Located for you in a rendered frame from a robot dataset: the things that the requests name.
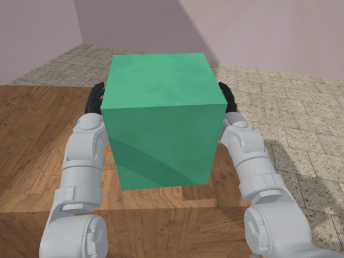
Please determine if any robot right forearm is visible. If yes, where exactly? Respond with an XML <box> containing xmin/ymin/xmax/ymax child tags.
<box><xmin>219</xmin><ymin>112</ymin><xmax>312</xmax><ymax>240</ymax></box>

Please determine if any robot left hand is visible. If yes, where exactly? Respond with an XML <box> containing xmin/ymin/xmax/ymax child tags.
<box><xmin>84</xmin><ymin>82</ymin><xmax>105</xmax><ymax>115</ymax></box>

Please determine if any pedestal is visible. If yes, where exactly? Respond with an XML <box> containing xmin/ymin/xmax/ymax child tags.
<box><xmin>0</xmin><ymin>85</ymin><xmax>253</xmax><ymax>258</ymax></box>

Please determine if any carton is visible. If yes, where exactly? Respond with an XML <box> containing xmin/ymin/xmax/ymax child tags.
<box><xmin>101</xmin><ymin>53</ymin><xmax>228</xmax><ymax>191</ymax></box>

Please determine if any robot left forearm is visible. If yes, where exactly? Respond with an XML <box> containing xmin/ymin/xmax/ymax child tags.
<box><xmin>39</xmin><ymin>113</ymin><xmax>108</xmax><ymax>258</ymax></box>

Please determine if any robot right hand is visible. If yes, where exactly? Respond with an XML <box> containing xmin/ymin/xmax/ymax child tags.
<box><xmin>218</xmin><ymin>82</ymin><xmax>237</xmax><ymax>113</ymax></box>

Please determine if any robot left upper arm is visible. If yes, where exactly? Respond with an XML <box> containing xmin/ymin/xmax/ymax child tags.
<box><xmin>40</xmin><ymin>214</ymin><xmax>108</xmax><ymax>258</ymax></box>

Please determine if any robot right upper arm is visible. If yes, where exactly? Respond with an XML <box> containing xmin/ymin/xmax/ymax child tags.
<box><xmin>244</xmin><ymin>200</ymin><xmax>344</xmax><ymax>258</ymax></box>

